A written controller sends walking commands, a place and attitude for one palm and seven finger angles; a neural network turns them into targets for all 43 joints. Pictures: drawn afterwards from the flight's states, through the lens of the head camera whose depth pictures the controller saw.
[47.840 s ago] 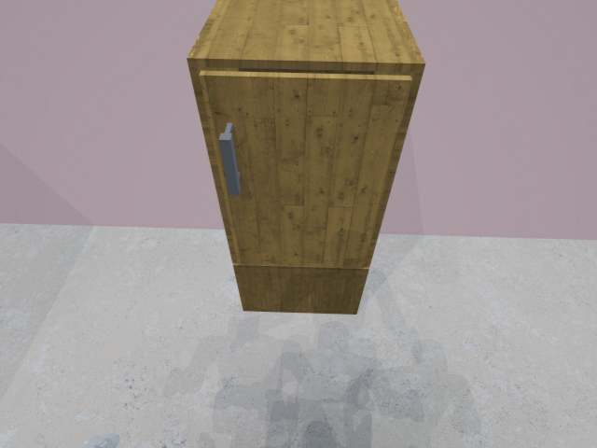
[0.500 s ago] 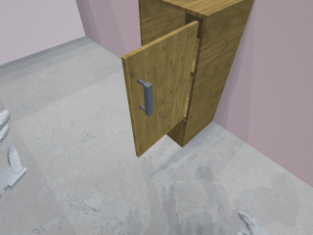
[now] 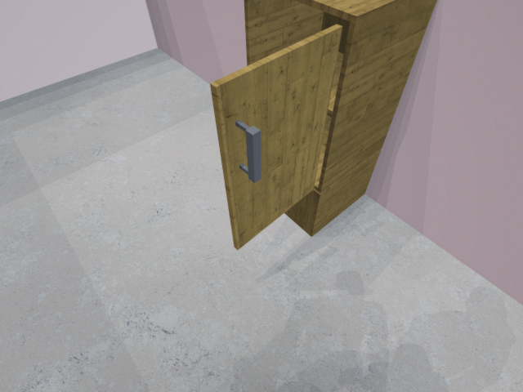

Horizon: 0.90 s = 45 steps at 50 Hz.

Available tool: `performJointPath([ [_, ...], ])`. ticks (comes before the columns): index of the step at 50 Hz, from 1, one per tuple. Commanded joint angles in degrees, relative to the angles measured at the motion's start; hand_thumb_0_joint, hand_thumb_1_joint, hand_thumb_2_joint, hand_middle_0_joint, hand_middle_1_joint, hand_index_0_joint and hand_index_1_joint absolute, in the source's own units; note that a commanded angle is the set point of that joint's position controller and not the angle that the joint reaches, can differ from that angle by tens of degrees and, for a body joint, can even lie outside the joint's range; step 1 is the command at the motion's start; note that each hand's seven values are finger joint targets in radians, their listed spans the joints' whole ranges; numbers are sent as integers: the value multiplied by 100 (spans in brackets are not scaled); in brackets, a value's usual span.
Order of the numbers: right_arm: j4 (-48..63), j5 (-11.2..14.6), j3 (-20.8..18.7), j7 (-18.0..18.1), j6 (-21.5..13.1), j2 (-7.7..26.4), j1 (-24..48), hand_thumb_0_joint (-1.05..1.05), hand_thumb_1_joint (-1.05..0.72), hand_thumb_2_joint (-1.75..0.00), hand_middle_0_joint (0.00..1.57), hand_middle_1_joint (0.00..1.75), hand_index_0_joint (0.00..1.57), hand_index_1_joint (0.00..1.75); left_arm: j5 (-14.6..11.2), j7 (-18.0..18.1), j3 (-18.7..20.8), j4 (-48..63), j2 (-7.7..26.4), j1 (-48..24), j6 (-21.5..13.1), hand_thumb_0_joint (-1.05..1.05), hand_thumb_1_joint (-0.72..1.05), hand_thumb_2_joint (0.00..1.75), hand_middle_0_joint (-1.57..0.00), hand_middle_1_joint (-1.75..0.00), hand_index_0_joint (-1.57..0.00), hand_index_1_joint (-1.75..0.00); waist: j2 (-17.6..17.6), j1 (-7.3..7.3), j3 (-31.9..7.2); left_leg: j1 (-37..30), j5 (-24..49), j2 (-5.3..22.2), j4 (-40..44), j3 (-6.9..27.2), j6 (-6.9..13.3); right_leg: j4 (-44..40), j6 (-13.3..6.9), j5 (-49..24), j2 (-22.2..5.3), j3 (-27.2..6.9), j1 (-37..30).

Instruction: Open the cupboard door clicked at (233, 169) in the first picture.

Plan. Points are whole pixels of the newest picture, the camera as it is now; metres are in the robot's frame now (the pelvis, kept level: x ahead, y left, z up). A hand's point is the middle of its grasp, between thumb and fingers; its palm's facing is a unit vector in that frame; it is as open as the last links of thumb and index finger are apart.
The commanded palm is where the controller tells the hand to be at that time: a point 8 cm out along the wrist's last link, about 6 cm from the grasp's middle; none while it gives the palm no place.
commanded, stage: let the arm hang, fingers relaxed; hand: left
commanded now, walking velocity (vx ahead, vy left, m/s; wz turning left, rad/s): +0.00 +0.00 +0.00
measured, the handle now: (247, 151) +0.60 +0.07 -0.01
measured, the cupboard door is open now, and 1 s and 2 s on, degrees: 93 93 93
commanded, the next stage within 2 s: look to check the result in 0.58 s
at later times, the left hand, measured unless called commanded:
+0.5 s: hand out of the picture +0.00 +0.17 -0.18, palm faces +0.03 -0.99 -0.16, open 7.3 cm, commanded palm none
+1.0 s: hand out of the picture +0.01 +0.20 -0.17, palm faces +0.01 -0.98 -0.21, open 7.4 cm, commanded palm none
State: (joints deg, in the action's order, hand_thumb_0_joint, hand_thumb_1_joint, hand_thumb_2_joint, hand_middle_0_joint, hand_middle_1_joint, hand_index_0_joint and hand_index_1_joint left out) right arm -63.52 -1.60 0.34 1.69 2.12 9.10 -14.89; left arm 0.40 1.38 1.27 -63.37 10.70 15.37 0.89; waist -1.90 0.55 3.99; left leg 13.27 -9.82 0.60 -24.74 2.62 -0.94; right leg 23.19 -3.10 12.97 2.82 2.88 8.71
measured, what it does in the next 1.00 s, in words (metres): stands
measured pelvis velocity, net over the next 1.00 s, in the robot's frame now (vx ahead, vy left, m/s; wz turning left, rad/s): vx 0.01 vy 0.02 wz -0.01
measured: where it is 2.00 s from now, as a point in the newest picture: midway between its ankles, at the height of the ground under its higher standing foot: outside the picture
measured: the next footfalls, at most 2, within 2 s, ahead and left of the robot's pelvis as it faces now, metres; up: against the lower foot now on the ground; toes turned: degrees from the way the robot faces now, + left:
none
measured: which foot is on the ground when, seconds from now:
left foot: down 0.00-1.00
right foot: down 0.00-1.00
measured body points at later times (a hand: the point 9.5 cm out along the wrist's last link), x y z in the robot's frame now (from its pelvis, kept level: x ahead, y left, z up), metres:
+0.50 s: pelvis +0.00 +0.02 +0.00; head +0.01 +0.01 +0.45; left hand +0.00 +0.22 -0.16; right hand -0.02 -0.19 -0.16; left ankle +0.04 +0.13 -0.74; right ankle +0.00 -0.08 -0.74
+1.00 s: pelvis +0.01 +0.02 +0.00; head +0.03 +0.02 +0.45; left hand +0.01 +0.25 -0.15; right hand +0.01 -0.20 -0.16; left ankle +0.04 +0.13 -0.74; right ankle +0.00 -0.08 -0.74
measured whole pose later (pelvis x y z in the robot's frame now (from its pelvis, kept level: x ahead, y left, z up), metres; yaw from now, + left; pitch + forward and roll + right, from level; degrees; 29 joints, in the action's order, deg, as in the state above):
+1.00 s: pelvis +0.01 +0.02 +0.00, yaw -1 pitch -2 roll +0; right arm -65.6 -1.3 0.2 2.0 0.4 9.6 -13.5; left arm 0.6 1.5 0.8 -65.6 9.1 14.8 -0.4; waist -0.9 0.4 3.4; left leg 11.4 -9.5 -1.5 -22.3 0.8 1.1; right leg 22.8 -0.9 13.3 0.5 1.2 8.0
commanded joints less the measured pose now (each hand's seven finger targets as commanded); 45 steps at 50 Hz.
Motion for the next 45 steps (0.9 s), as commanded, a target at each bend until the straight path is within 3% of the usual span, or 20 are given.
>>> performJointPath([
  [1, 78, 17, -120, 44, -135, 500, -403, 0, -90, -90, 20, 30, 20, 30, -20, 31, 41, 100, 508, 109, -139, 0, 90, 90, -20, -30, -20, -30, 394, 23, -38, -157, -62, 339, 370, 203, 248, -834, -33, 553, -793, -808, 373],
  [13, -110, 28, -84, 72, -167, 315, -584, 0, -90, -90, 20, 30, 20, 30, -16, 76, 28, -103, 292, 473, -144, 0, 90, 90, -20, -30, -20, -30, 197, -24, 223, -77, -66, 334, 448, 198, 260, -703, -21, 516, -760, -770, 519],
  [21, -106, 27, -95, 86, -216, 257, -570, 0, -90, -90, 20, 30, 20, 30, -16, 80, 26, -121, 212, 484, -158, 0, 90, 90, -20, -30, -20, -30, 6, -29, 132, -15, -6, 373, 549, 293, 275, -550, 1, 163, -754, -707, 365],
  [24, -80, 33, -102, 85, -216, 292, -542, 0, -90, -90, 20, 30, 20, 30, -7, 76, 24, -121, 213, 491, -158, 0, 90, 90, -20, -30, -20, -30, 102, -28, 234, 39, -121, 390, 587, 310, 279, -557, 13, 188, -741, -704, 409],
  [37, -49, 42, -123, 70, -253, 455, -382, 0, -90, -90, 20, 30, 20, 30, -2, 68, 31, -73, 343, 408, -184, 0, 90, 90, -20, -30, -20, -30, 248, -33, 16, -167, 189, 413, 611, 350, 304, -514, 47, -76, -773, -683, 255],
  [45, -38, 39, -133, 64, -259, 610, -232, 0, -90, -90, 20, 30, 20, 30, 3, 58, 39, -68, 472, 290, -187, 0, 90, 90, -20, -30, -20, -30, 119, -28, -4, -233, 175, 424, 660, 385, 306, -543, 41, -83, -778, -701, 217],
])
